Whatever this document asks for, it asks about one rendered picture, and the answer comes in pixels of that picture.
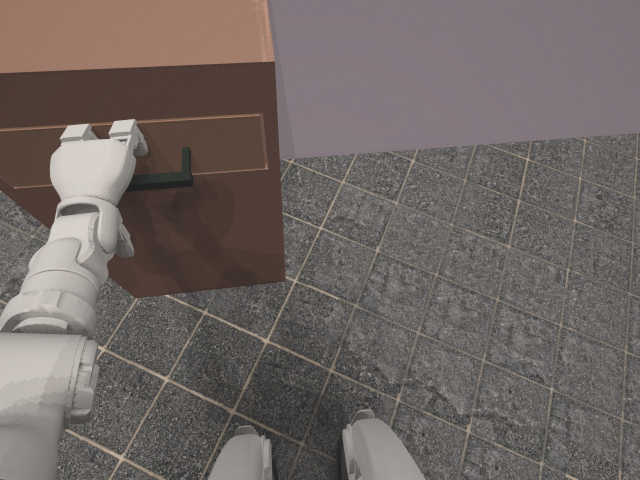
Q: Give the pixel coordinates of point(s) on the left robot forearm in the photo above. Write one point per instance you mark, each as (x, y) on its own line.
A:
(62, 287)

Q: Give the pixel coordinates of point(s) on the drawer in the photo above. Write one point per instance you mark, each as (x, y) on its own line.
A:
(217, 143)

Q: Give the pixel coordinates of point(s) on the left robot upper arm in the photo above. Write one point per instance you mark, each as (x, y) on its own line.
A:
(47, 383)

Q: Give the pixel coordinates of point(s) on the cabinet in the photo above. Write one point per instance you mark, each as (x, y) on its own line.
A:
(92, 61)

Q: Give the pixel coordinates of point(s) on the robot left shin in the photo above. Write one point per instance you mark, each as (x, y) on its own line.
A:
(246, 430)

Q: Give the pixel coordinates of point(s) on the robot right thigh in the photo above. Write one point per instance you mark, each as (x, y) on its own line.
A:
(374, 451)

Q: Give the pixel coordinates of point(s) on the handle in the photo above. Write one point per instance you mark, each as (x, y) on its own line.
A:
(165, 180)

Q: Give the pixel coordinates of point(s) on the robot left hand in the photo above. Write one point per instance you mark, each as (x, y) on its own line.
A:
(85, 165)

